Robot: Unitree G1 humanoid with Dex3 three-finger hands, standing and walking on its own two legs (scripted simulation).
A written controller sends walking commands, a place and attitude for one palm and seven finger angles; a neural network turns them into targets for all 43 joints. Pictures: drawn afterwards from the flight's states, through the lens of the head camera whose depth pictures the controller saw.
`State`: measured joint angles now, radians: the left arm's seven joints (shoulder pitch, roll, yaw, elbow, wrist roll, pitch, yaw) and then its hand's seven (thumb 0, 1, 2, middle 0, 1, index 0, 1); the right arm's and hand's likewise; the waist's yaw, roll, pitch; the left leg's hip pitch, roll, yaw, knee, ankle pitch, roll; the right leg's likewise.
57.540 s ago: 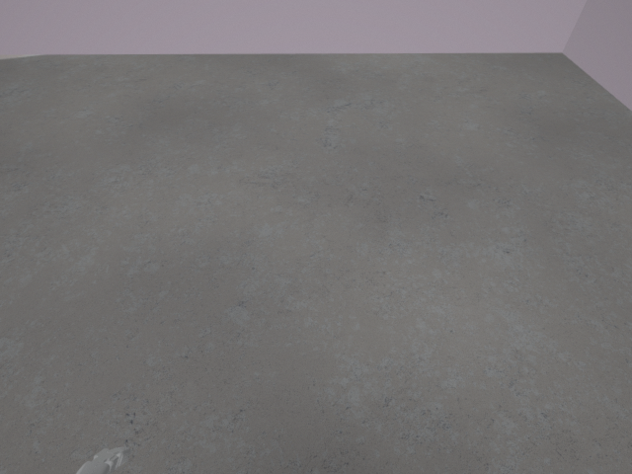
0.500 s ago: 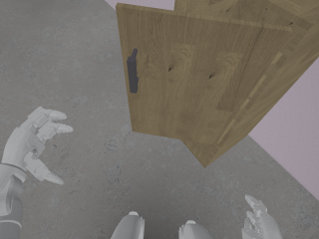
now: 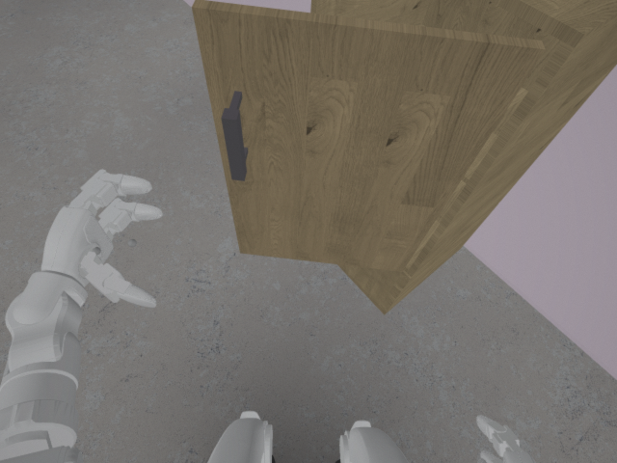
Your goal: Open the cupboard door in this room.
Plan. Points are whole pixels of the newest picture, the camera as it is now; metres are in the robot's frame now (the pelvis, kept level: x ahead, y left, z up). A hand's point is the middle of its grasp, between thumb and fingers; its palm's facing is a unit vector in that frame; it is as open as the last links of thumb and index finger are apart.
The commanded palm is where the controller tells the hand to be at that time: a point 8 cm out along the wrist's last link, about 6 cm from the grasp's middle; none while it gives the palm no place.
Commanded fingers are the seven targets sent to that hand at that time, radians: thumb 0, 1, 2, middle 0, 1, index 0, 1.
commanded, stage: move the hooked fingers beside the handle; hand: left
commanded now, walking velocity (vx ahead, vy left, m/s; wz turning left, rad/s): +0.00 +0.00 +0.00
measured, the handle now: (238, 138) +0.55 +0.12 +0.05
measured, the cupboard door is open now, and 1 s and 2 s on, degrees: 45 45 45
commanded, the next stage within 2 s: slide the fingers in behind the handle in 1.74 s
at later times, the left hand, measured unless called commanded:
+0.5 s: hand (165, 197) +0.44 +0.20 +0.05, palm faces -0.11 -0.99 -0.03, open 14.0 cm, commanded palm +0.43 +0.25 +0.05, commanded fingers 0.00 -0.50 0.30 -0.30 -1.20 -0.30 -1.20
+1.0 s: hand (198, 157) +0.52 +0.17 +0.04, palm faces -0.10 -1.00 -0.01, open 14.0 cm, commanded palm +0.50 +0.22 +0.04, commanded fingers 0.00 -0.50 0.30 -0.30 -1.20 -0.30 -1.20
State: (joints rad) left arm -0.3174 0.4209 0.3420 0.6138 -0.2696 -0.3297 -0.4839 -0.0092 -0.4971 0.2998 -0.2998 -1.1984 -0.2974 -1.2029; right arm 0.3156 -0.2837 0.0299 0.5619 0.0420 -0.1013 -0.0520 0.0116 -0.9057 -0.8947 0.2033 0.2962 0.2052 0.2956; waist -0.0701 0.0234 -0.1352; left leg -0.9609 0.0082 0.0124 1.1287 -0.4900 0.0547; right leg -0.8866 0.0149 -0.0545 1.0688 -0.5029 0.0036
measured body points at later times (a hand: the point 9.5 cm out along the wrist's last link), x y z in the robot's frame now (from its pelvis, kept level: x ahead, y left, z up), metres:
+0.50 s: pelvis +0.00 -0.01 -0.01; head +0.11 +0.01 +0.43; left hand +0.44 +0.25 +0.06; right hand +0.07 -0.28 -0.11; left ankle +0.03 +0.08 -0.66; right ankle +0.01 -0.13 -0.66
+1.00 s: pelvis -0.01 -0.01 -0.03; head +0.15 +0.01 +0.40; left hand +0.52 +0.22 +0.05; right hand -0.01 -0.28 -0.13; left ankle +0.03 +0.08 -0.66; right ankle +0.01 -0.13 -0.66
